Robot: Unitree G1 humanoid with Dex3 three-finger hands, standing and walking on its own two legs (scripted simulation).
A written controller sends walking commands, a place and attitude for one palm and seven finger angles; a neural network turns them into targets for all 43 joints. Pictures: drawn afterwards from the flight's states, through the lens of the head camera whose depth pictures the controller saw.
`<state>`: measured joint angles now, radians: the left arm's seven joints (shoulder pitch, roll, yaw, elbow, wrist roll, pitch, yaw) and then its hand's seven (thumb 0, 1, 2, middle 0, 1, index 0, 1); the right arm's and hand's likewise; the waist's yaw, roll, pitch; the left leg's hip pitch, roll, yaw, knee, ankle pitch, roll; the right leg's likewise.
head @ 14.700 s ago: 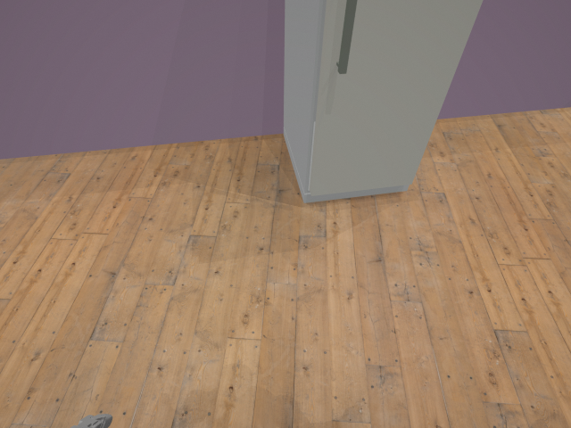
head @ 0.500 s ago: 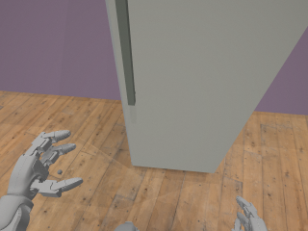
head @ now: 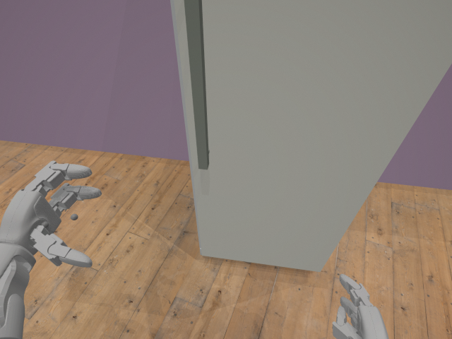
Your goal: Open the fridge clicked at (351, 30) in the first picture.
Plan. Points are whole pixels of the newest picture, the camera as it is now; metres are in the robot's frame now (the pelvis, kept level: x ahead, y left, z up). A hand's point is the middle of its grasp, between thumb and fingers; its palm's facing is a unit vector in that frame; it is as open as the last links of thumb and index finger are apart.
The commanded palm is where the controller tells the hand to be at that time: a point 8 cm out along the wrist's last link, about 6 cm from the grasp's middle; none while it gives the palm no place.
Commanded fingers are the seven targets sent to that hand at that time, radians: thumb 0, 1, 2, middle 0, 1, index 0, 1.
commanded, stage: raise the hand to about handle height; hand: left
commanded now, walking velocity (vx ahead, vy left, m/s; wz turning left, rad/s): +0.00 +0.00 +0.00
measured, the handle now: (201, 86) +0.55 +0.12 +0.18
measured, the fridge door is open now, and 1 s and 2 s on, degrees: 0 0 0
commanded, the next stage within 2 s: move the hooked fingers beside the handle in 0.66 s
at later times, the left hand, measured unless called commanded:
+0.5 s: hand (80, 197) +0.27 +0.26 +0.14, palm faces +0.01 -1.00 -0.04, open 13.9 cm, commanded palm +0.25 +0.31 +0.15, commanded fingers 0.00 -0.50 0.30 -0.30 -1.20 -0.30 -1.20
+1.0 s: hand (90, 185) +0.30 +0.26 +0.14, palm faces +0.00 -1.00 -0.01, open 14.0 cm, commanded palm +0.28 +0.30 +0.15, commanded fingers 0.00 -0.50 0.30 -0.30 -1.20 -0.30 -1.20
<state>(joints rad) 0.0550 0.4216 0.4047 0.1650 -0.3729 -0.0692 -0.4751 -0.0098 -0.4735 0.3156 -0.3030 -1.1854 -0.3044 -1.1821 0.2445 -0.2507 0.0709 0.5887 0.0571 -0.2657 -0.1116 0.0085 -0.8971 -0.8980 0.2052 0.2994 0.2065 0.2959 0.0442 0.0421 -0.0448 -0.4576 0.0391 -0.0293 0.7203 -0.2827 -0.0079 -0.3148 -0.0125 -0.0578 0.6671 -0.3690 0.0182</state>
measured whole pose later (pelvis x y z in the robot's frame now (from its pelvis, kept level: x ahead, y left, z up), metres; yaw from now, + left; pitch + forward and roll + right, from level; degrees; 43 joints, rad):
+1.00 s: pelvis +0.00 -0.01 +0.01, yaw +0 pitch +0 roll -1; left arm -0.19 0.43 0.39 0.38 -0.34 -0.04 -0.49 -0.01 -0.50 0.30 -0.30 -1.20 -0.31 -1.20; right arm 0.25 -0.27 0.06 0.62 0.07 -0.24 -0.13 0.01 -0.90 -0.90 0.20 0.30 0.21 0.30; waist 0.04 0.05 -0.03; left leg -0.40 0.04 -0.03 0.64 -0.24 -0.02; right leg -0.27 -0.01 -0.06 0.61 -0.34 0.01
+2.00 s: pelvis +0.01 -0.01 +0.00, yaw -2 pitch +7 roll -1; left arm -0.66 0.45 0.33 0.87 -0.22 -0.15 -0.36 -0.01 -0.50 0.30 -0.30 -1.20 -0.30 -1.20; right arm 0.33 -0.27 0.03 0.65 0.05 -0.09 -0.08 0.01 -0.90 -0.90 0.20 0.30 0.21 0.30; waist -0.04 0.03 -0.06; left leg -0.55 0.05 -0.01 0.71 -0.28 -0.02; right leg -0.43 0.00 -0.03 0.69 -0.37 0.01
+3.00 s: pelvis +0.01 +0.00 -0.01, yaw -3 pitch +11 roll -2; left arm -0.80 0.46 0.35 1.03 -0.16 -0.21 -0.29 -0.01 -0.50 0.30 -0.30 -1.20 -0.30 -1.20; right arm 0.34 -0.26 0.03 0.63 0.03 -0.01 -0.05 0.00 -0.90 -0.90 0.20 0.30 0.21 0.30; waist -0.09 0.02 -0.09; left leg -0.66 0.06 0.00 0.80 -0.32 -0.01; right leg -0.54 0.00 -0.02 0.75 -0.40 0.02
